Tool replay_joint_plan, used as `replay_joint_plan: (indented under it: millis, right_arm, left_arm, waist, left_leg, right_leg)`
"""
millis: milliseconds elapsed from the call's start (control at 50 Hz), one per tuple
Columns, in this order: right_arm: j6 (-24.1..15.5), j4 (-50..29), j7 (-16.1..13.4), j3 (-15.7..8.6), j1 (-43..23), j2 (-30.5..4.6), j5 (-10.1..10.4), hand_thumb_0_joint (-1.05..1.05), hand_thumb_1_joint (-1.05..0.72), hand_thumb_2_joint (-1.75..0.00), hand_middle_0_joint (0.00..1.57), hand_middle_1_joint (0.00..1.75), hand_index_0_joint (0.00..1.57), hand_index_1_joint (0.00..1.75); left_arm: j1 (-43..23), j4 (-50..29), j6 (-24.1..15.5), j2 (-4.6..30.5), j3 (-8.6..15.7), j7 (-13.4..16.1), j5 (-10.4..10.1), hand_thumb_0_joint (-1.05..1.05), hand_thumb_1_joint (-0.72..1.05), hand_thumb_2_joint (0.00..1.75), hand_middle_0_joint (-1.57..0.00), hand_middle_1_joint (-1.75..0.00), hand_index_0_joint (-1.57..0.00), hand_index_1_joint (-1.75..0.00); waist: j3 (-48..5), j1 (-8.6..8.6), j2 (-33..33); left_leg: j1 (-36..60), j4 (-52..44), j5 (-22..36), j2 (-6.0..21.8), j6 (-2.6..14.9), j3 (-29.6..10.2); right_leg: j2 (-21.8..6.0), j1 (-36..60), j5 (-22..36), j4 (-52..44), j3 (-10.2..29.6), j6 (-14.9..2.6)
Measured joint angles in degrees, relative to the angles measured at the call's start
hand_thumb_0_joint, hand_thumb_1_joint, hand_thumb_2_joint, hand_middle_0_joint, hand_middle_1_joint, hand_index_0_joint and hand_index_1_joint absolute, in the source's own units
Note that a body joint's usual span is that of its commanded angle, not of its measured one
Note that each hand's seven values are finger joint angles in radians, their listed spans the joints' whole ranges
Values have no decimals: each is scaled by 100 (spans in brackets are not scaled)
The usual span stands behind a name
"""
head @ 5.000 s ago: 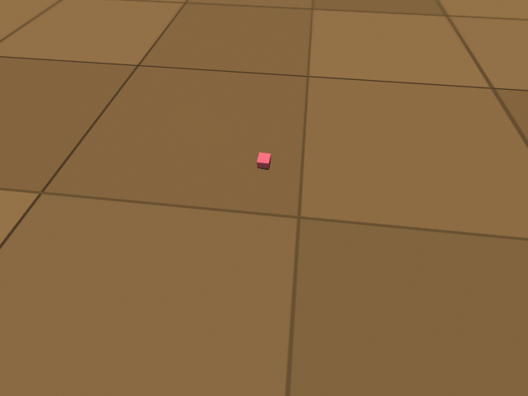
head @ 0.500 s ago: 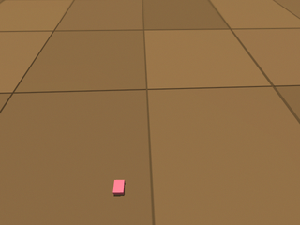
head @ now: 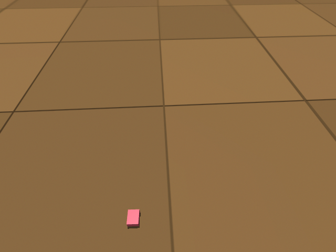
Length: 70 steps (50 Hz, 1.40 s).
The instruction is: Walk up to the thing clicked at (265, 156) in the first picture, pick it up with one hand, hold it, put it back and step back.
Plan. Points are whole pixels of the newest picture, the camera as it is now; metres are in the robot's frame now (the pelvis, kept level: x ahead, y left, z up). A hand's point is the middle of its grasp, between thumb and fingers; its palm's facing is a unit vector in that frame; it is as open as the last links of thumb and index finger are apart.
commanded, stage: walk up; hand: left
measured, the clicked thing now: (133, 217) +0.46 +0.21 -0.76
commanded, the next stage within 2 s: stand in 1.94 s
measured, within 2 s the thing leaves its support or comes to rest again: neither
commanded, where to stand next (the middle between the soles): +0.05 -0.01 m, yaw +0 degrees
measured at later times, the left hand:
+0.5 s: hand out of the picture +0.14 +0.24 -0.17, palm faces +0.03 -0.94 -0.33, open 7.4 cm
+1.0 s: hand out of the picture +0.07 +0.24 -0.13, palm faces +0.06 -0.90 -0.43, open 7.4 cm
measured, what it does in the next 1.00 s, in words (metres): steps on the spot: left foot, then right foot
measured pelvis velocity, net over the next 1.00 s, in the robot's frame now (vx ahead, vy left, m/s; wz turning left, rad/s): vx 0.02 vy -0.03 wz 0.07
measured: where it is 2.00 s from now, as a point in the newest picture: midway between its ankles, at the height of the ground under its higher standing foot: outside the picture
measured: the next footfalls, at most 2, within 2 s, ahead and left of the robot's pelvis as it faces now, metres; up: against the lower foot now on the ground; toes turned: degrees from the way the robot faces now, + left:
left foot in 0.36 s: +0.16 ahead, +0.10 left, +0.00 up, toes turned +1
right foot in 0.70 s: +0.06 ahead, -0.13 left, +0.00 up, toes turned -1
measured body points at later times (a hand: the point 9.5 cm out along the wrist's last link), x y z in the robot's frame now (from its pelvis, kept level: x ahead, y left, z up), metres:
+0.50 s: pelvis +0.06 -0.01 -0.01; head +0.12 +0.00 +0.44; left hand +0.14 +0.29 -0.15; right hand +0.17 -0.31 -0.13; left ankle +0.12 +0.10 -0.74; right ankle +0.00 -0.14 -0.71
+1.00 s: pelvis +0.02 -0.03 -0.01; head +0.06 -0.06 +0.44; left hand +0.07 +0.29 -0.11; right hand +0.09 -0.34 -0.16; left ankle -0.03 +0.11 -0.71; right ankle +0.02 -0.13 -0.74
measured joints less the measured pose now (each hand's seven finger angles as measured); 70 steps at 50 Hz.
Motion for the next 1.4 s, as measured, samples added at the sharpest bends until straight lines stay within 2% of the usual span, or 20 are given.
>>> replay_joint_plan:
  millis: [60,100,220,320,380,420,520,620,680,720,780,860,960,1040,1100,1160,1220,1300,1360,1400]
  right_arm:
    - [7,-182,32,-87,171,-91,-46,0,-90,-90,21,30,20,30]
    - [53,-239,33,-113,278,-169,-24,0,-90,-90,21,30,20,30]
    - [221,-175,-66,-95,517,-354,52,1,-91,-90,20,30,20,30]
    - [182,-299,-91,1,350,-320,85,1,-91,-90,20,30,20,30]
    - [149,-330,-121,8,201,-218,99,1,-91,-90,20,30,20,30]
    - [168,-375,-148,12,40,-94,106,1,-91,-90,20,30,20,30]
    - [222,-647,-204,67,-347,8,133,1,-90,-90,21,30,20,30]
    - [333,-1008,-186,40,-683,-27,58,0,-90,-90,21,30,20,30]
    - [432,-1194,-149,4,-821,-109,54,0,-90,-90,21,30,20,30]
    - [510,-1234,-136,-35,-889,-231,120,0,-90,-90,21,30,20,30]
    - [640,-1211,-201,-76,-752,-247,167,0,-90,-90,21,30,20,30]
    - [613,-1179,-197,-99,-401,-314,203,0,-91,-90,20,30,20,30]
    - [468,-844,-111,-56,375,-388,127,0,-91,-90,20,30,20,30]
    - [346,-650,-21,-35,752,-310,8,1,-91,-90,21,30,20,30]
    - [143,-690,-31,-73,748,-162,-55,1,-90,-90,21,30,20,30]
    - [11,-896,-40,-68,831,-149,-64,1,-90,-90,21,30,20,30]
    - [-8,-1015,-77,-31,850,-187,-36,1,-90,-90,21,30,20,30]
    - [29,-1139,-88,4,690,-254,-10,1,-90,-90,21,30,20,30]
    - [217,-1247,-91,-15,439,-331,61,1,-90,-90,21,30,20,30]
    - [372,-1276,-121,-61,268,-365,127,1,-90,-90,21,30,20,30]
  left_arm:
    - [229,-147,-60,96,64,-24,16,1,90,90,-20,-30,-21,-30]
    - [366,-209,-146,149,112,-12,37,1,91,90,-20,-30,-20,-30]
    - [792,-296,-145,-43,148,91,88,1,90,90,-20,-30,-21,-30]
    - [793,-402,-118,-98,73,177,-38,1,90,90,-20,-30,-21,-30]
    - [594,-475,-12,-66,38,211,-176,1,90,90,-20,-30,-21,-30]
    - [349,-535,82,-51,35,255,-303,1,90,90,-20,-30,-21,-30]
    - [-140,-784,188,-68,-16,281,-363,1,90,90,-20,-30,-21,-30]
    - [-356,-951,138,7,19,328,-354,1,90,90,-20,-30,-21,-30]
    - [-283,-982,57,35,63,361,-294,1,90,90,-20,-30,-21,-30]
    - [-219,-946,12,-46,108,389,-193,1,91,90,-20,-30,-21,-30]
    - [2,-1025,49,-89,93,328,-37,1,90,90,-20,-30,-21,-30]
    - [209,-1099,108,-120,161,308,9,1,90,90,-20,-30,-21,-30]
    - [399,-1368,7,-142,225,175,128,1,90,90,-20,-30,-21,-30]
    - [694,-1609,-59,23,273,20,98,1,90,90,-21,-30,-21,-30]
    - [923,-1504,40,234,284,6,15,1,90,90,-20,-30,-21,-30]
    - [1052,-1190,189,207,241,36,-33,1,90,90,-20,-30,-21,-30]
    - [1058,-1113,113,172,177,12,-75,1,90,90,-20,-30,-21,-30]
    - [942,-1082,-64,133,106,30,-135,1,90,90,-20,-30,-21,-30]
    - [783,-1019,-182,58,73,172,-158,1,90,90,-20,-30,-21,-30]
    - [639,-1004,-219,-42,35,253,-138,1,90,90,-20,-30,-21,-30]
  waist:
    - [65,-20,38]
    - [163,-17,49]
    - [163,182,277]
    - [472,172,275]
    - [652,143,155]
    - [789,175,-28]
    - [856,93,25]
    - [858,40,83]
    - [854,51,186]
    - [918,38,469]
    - [880,116,478]
    - [851,163,413]
    - [613,177,475]
    - [475,228,250]
    - [502,269,-193]
    - [258,97,-241]
    - [188,34,-193]
    - [281,27,-137]
    - [472,37,88]
    - [572,5,367]
  left_leg:
    - [12,62,100,55,52,9]
    - [-20,328,-80,90,-53,-14]
    - [-628,1899,-1260,-103,-110,-405]
    - [-761,1381,-769,0,-72,-323]
    - [-546,629,331,-20,-45,-224]
    - [-500,639,232,-118,-35,-149]
    - [-584,588,224,-39,1,-223]
    - [-821,777,230,-37,-37,-173]
    - [-1040,1139,113,-6,-98,-100]
    - [-1204,1533,-19,122,-114,-215]
    - [-1536,2806,-1462,-364,-86,-721]
    - [-1690,4365,-1463,-757,-150,-1076]
    - [-843,3012,-1372,-303,-270,-773]
    - [-177,1377,-1596,-121,-134,-362]
    - [231,615,-438,-276,-73,-119]
    - [258,649,-579,-227,-4,-155]
    - [388,514,-565,-127,-12,-220]
    - [416,627,-662,-75,-120,-190]
    - [243,1242,-1018,55,-191,-179]
    - [-112,1972,-1297,117,-107,-383]
  right_leg:
    - [56,-282,-70,252,-67,-103]
    - [71,-188,696,-128,-91,-102]
    - [222,247,844,-625,-133,-64]
    - [269,441,741,-700,-180,-7]
    - [201,327,352,-137,-230,67]
    - [95,67,363,456,-106,84]
    - [326,-684,-793,1849,297,-31]
    - [283,-1004,-602,2092,283,52]
    - [218,-798,62,1184,65,103]
    - [354,-651,385,821,-87,-11]
    - [259,-758,374,908,-50,-149]
    - [95,-778,710,473,15,-156]
    - [74,-649,818,167,-317,-199]
    - [-3,-538,665,306,-541,-166]
    - [-184,-563,472,699,-357,-97]
    - [52,-921,-216,1589,-48,-73]
    - [159,-1144,-272,1844,132,-58]
    - [21,-1153,271,1035,136,20]
    - [95,-961,1394,363,7,68]
    - [205,-977,1334,409,-123,71]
